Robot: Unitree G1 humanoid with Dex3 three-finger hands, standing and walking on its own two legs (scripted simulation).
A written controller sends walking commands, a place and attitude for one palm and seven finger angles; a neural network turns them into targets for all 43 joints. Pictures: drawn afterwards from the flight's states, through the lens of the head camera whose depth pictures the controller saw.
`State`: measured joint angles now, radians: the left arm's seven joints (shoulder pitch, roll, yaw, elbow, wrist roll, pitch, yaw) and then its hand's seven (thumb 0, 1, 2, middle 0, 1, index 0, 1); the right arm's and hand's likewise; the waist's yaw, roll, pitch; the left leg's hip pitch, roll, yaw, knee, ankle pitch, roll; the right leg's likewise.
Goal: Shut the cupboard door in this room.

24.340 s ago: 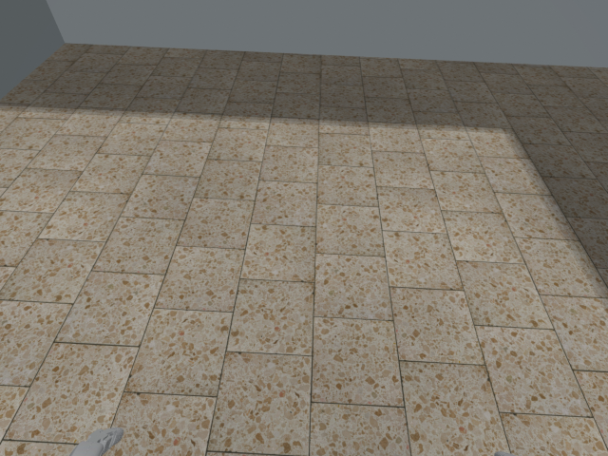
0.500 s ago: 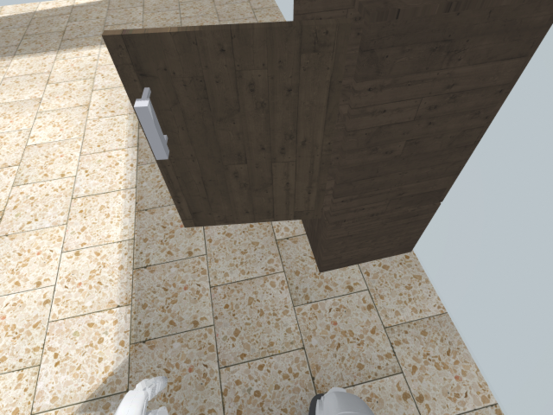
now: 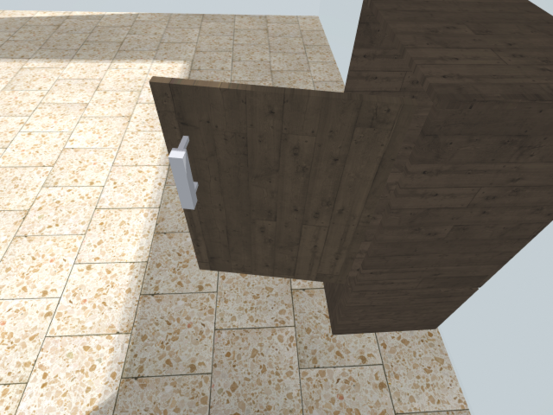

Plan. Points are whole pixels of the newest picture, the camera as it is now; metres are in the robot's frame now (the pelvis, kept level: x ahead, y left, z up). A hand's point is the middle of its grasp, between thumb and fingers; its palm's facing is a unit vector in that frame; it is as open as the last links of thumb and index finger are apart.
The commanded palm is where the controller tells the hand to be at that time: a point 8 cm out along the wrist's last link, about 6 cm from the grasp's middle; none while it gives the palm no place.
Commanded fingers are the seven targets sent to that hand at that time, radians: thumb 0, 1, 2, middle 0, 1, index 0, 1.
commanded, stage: come to a stop and stand still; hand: left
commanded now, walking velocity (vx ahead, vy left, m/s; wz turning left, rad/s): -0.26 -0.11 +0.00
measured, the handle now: (187, 173) +0.51 +0.24 +0.02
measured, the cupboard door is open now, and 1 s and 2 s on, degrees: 81 81 81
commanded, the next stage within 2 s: look again from close up in 0.98 s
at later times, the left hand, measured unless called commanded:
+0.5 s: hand out of the picture +0.01 +0.15 -0.17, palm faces +0.02 -0.96 -0.27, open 7.3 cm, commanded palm none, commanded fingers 0.00 0.90 0.90 -0.20 -0.30 -0.20 -0.30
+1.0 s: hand out of the picture -0.06 +0.09 -0.17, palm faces +0.04 -0.98 -0.18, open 7.3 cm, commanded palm none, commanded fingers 0.00 0.90 0.90 -0.20 -0.30 -0.20 -0.30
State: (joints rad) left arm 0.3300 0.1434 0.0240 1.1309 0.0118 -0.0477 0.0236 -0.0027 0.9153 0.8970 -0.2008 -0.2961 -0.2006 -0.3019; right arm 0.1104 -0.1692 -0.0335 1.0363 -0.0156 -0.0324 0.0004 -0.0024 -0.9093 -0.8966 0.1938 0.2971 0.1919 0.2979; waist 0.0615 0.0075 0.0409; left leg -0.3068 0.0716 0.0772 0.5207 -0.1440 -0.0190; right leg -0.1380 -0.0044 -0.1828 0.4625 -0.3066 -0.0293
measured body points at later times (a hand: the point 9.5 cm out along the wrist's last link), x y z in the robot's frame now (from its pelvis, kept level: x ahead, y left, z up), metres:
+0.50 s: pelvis -0.03 -0.05 +0.00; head -0.02 -0.07 +0.45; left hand +0.01 +0.20 -0.14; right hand +0.01 -0.30 -0.17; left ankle +0.00 +0.09 -0.72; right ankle -0.02 -0.15 -0.74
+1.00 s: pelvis -0.05 -0.07 +0.01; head -0.04 -0.07 +0.46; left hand -0.06 +0.15 -0.15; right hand -0.07 -0.27 -0.16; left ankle -0.04 +0.08 -0.73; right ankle -0.02 -0.15 -0.74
